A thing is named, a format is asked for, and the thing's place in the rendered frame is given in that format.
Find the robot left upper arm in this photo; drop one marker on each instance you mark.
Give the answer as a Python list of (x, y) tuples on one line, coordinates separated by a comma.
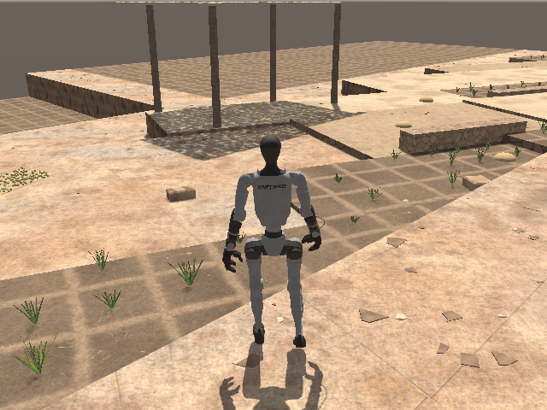
[(244, 182)]

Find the robot right hand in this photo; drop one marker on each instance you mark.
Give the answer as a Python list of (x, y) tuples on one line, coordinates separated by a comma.
[(309, 239)]

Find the robot right shin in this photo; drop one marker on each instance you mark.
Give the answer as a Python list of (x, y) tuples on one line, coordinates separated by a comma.
[(297, 309)]

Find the robot left hand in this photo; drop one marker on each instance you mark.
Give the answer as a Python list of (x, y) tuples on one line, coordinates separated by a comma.
[(227, 259)]

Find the right robot thigh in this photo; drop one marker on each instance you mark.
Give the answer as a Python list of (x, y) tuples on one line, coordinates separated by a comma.
[(294, 254)]

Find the robot left forearm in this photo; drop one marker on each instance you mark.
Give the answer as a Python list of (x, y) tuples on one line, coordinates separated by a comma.
[(232, 234)]

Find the robot right forearm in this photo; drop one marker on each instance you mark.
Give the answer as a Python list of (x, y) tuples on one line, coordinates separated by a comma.
[(312, 224)]

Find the robot right upper arm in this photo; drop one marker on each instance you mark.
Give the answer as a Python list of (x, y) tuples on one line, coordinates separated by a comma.
[(302, 190)]

